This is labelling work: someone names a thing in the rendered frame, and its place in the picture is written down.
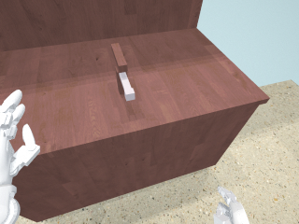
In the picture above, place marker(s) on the tap lever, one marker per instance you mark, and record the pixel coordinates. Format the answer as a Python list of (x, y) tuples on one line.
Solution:
[(129, 92)]

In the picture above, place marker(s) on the counter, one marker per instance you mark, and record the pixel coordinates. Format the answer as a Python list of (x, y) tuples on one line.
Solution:
[(66, 56)]

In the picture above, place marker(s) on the robot left hand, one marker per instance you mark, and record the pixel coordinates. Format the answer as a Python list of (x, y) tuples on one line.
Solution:
[(10, 115)]

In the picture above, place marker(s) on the robot left forearm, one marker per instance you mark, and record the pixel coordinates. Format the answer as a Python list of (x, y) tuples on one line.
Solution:
[(9, 207)]

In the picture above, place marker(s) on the robot right hand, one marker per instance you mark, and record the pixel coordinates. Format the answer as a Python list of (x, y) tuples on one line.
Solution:
[(234, 214)]

